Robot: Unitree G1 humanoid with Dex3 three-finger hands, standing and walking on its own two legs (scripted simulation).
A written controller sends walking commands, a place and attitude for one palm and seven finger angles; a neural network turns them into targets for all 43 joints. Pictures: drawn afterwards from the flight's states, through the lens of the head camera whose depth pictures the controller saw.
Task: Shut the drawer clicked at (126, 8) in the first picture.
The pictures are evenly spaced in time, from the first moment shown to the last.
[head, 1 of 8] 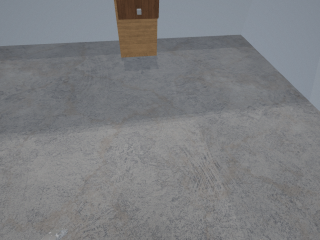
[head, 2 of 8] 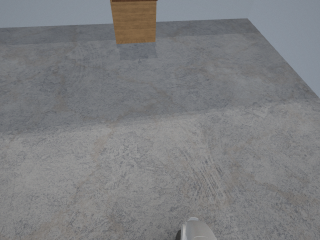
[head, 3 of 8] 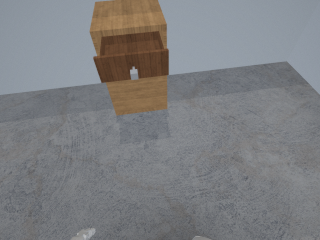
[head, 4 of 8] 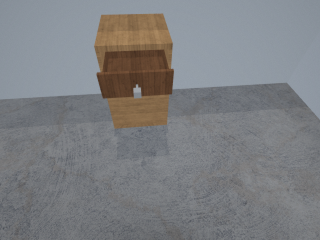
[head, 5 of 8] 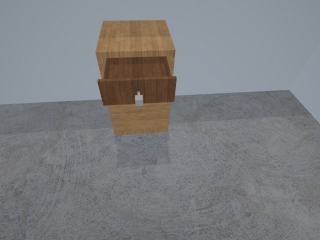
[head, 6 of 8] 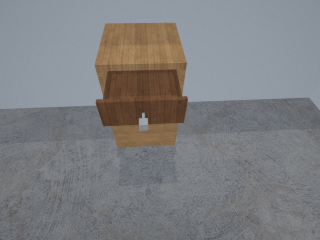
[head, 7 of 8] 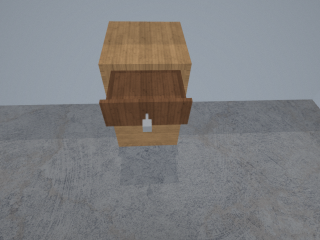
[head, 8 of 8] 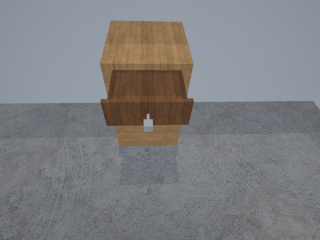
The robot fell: no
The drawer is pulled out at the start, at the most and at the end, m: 0.21 0.21 0.21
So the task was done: no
